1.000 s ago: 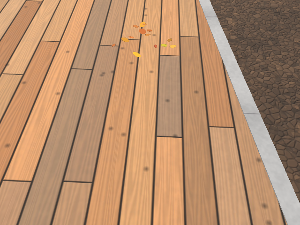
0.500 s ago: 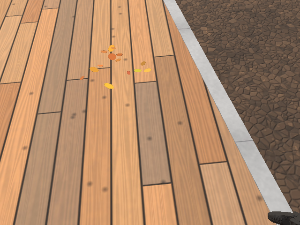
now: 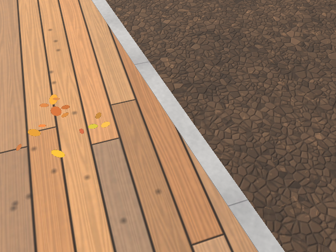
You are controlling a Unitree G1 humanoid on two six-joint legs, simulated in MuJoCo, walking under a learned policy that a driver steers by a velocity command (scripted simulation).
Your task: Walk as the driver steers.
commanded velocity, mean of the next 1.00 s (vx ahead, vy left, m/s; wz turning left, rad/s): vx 0.50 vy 0.00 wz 0.41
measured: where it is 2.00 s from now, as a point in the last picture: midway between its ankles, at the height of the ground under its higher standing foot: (79, 143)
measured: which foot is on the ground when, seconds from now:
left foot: down 0.00-0.16, up 0.18-0.68, down 0.70-1.00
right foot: up 0.00-0.12, down 0.14-0.70, up 0.72-1.00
